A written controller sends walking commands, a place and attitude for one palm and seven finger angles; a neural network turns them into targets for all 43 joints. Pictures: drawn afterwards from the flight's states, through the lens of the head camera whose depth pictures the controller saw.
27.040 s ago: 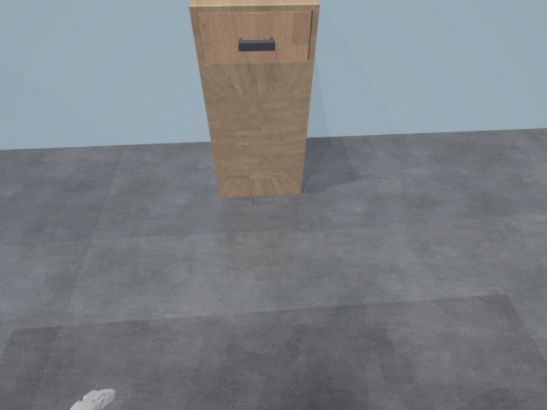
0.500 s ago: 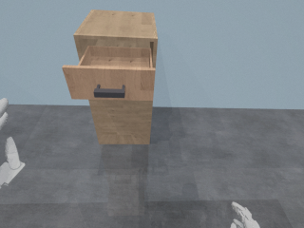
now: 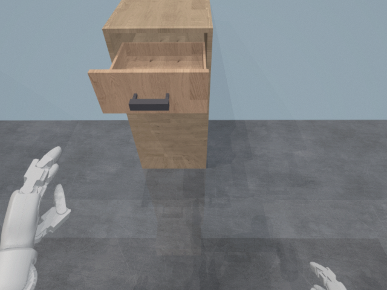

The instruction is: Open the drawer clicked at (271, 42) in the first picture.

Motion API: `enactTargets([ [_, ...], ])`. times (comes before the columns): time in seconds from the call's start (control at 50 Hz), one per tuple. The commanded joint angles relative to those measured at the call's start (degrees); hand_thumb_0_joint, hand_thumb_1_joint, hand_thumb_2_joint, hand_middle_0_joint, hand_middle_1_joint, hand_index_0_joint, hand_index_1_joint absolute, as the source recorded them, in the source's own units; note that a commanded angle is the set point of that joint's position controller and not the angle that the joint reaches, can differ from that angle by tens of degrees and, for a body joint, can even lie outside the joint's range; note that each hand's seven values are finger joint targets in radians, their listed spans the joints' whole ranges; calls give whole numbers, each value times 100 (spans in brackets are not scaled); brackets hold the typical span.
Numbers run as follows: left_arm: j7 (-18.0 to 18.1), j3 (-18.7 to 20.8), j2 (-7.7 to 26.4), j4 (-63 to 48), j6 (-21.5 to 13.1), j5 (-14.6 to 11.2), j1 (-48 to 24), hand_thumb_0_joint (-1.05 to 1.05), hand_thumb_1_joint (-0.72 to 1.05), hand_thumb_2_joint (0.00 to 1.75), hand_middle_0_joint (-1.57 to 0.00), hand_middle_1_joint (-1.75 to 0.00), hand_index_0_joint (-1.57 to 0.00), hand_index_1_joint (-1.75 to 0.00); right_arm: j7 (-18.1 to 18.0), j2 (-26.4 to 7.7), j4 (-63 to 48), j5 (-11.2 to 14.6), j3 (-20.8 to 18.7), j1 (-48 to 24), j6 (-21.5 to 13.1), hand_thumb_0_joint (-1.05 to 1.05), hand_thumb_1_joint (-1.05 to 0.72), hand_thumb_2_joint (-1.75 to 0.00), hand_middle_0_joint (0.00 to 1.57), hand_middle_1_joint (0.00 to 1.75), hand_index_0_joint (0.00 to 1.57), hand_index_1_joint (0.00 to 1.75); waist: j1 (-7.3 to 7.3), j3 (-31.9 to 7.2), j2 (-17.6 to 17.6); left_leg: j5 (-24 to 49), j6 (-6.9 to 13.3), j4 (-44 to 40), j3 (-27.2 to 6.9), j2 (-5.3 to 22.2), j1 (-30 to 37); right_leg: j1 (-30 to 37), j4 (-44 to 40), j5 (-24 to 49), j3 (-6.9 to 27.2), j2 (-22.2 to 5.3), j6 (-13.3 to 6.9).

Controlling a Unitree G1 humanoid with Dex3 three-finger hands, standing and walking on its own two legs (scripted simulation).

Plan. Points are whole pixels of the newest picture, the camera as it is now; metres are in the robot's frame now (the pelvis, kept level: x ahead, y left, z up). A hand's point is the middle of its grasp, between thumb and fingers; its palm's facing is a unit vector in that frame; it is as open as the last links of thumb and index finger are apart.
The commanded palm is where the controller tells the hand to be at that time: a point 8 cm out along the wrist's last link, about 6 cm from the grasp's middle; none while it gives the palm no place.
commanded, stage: let the arm hang, fingers relaxed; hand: left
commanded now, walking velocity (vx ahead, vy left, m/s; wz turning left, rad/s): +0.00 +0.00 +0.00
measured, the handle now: (150, 100) +0.65 +0.17 +0.02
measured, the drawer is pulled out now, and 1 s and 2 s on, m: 0.28 0.28 0.28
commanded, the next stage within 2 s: look to check the result in 1.02 s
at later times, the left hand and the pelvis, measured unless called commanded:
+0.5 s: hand out of the picture +0.00 +0.20 -0.15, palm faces +0.05 -0.96 -0.27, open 7.2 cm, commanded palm none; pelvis +0.00 -0.01 +0.01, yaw +1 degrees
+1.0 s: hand out of the picture +0.02 +0.18 -0.16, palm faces +0.03 -0.98 -0.20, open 7.3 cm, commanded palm none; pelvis +0.01 +0.00 +0.02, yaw +0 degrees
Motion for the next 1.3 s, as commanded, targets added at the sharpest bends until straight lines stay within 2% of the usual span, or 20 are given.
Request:
enactTargets([
  [0.0,-367,-970,-343,2334,787,83,-425,0,90,90,-20,-30,-20,-30,4,-610,-330,-164,-48,113,77,0,-90,-90,20,30,20,30,-144,-376,-499,4087,1016,-761,-1735,1556,900,-589,677,-732,372,-13,98],
  [0.02,-373,-995,-307,2712,790,75,-534,0,90,90,-20,-30,-20,-30,-1,-648,-312,-164,-19,54,151,0,-90,-90,20,30,20,30,-47,-393,-695,4170,892,-703,-1515,1426,973,-277,180,-469,273,30,78],
  [0.04,-374,-996,-227,3130,795,53,-615,0,90,90,-20,-30,-20,-30,-2,-656,-307,-138,6,-98,218,0,-90,-90,20,30,20,30,72,-417,-641,4030,707,-698,-1238,1251,845,187,-426,115,197,45,52],
  [0.06,-384,-944,-105,3585,791,24,-519,0,90,90,-20,-30,-20,-30,-11,-627,-252,-75,44,-246,291,0,-90,-90,20,30,20,30,230,-446,-571,3310,500,-586,-1000,1012,401,976,-1149,1022,234,36,47],
  [0.08,-378,-899,190,4003,778,27,-404,0,90,90,-20,-30,-20,-30,-14,-490,-189,-5,73,-318,337,0,-90,-90,20,30,20,30,322,-516,-869,1980,195,-329,-631,545,-36,1653,-1749,2065,772,-232,-44],
  [0.1,-371,-873,512,4360,753,34,-362,0,90,90,-20,-30,-20,-30,7,-239,-171,46,105,-308,378,0,-90,-90,20,30,20,30,269,-390,-1104,315,-84,36,-201,31,-291,1563,-2356,2533,1874,-1101,-367],
  [0.12,-403,-904,713,4632,746,19,-594,0,90,90,-20,-30,-20,-30,20,-139,-75,41,121,-147,441,0,-90,-90,20,30,20,30,106,-158,-872,-777,-178,200,-18,-106,-91,1052,-2665,2348,2247,-1647,-784],
  [0.14,-417,-969,727,4824,779,7,-876,0,90,90,-20,-30,-20,-30,53,-173,97,47,129,91,516,0,-90,-90,20,30,20,30,-50,-46,-220,-934,-154,184,-18,-62,449,473,-2842,1189,1953,-1605,-877],
  [0.16,-403,-1016,537,5086,784,-20,-1141,0,90,90,-20,-30,-20,-30,32,-19,294,10,143,-19,597,0,-90,-90,20,30,20,30,-69,273,-652,-566,-138,153,-55,-39,617,48,-2988,608,1832,-1173,-771],
  [0.18,-394,-1055,401,5361,768,-43,-1263,0,90,90,-20,-30,-20,-30,17,-10,454,-1,162,37,610,0,-90,-90,20,30,20,30,-84,415,-830,-89,-125,-19,-114,0,685,64,-2981,746,1683,-974,-686],
  [0.24,-346,-1061,29,5979,700,-69,-1125,0,90,90,-20,-30,-20,-30,-19,33,820,12,166,166,544,0,-90,-90,20,30,20,30,-69,235,-235,1056,-102,-745,-379,267,1066,465,-2627,1667,1095,-554,-433],
  [0.28,-327,-1081,-73,6314,732,-99,-993,0,90,90,-20,-30,-20,-30,-36,63,1031,4,181,165,538,0,-90,-90,20,30,20,30,27,107,499,782,-24,-1125,-600,424,861,862,-2565,1305,914,-381,-320],
  [0.32,-331,-1094,-111,6637,743,-115,-895,0,90,90,-20,-30,-20,-30,-61,53,1200,5,180,148,537,0,-90,-90,20,30,20,30,99,86,475,448,23,-1386,-691,496,661,1192,-2588,1267,817,-294,-296],
  [0.38,-320,-1126,-173,6997,740,-112,-888,0,90,90,-20,-30,-20,-30,-88,49,1433,17,163,310,527,0,-90,-90,20,30,20,30,87,-14,-60,512,38,-1528,-703,542,776,1361,-2673,1412,721,-315,-277],
  [0.46,-302,-1152,-187,7361,734,-109,-873,0,90,90,-20,-30,-20,-30,-105,73,1692,28,173,378,516,0,-90,-90,20,30,20,30,85,132,-99,634,33,-1662,-661,559,911,1304,-2758,1471,669,-347,-262],
  [0.54,-284,-1179,-191,7600,726,-103,-850,0,90,90,-20,-30,-20,-30,-107,114,1893,47,179,420,529,0,-90,-90,20,30,20,30,84,398,-396,661,12,-1703,-569,531,977,1143,-2882,1367,679,-377,-243],
  [0.74,-263,-1197,-249,7837,733,-88,-837,0,90,90,-20,-30,-20,-30,-108,182,2113,32,173,343,529,0,-90,-90,20,30,20,30,93,678,-228,239,-5,-1890,-583,510,918,994,-2932,1102,707,-358,-197],
  [0.78,-265,-1193,-269,7862,731,-86,-881,0,90,90,-20,-30,-20,-30,-113,211,2146,23,187,349,506,0,-90,-90,20,30,20,30,83,621,-110,333,-9,-1925,-593,511,902,1074,-2882,1244,715,-372,-197],
  [1.04,-257,-1153,-221,7877,666,-97,-910,0,90,90,-20,-30,-20,-30,-145,134,2173,52,135,328,461,0,-90,-90,20,30,20,30,85,412,-182,999,-2,-1758,-517,525,1210,1208,-2901,1738,715,-415,-223],
  [1.28,-278,-1122,-19,7864,664,-94,-1117,0,90,90,-20,-30,-20,-30,-134,-87,2176,42,90,183,454,0,-90,-90,20,30,20,30,67,476,-223,749,10,-1884,-585,553,1184,1226,-2977,1511,733,-425,-230],
])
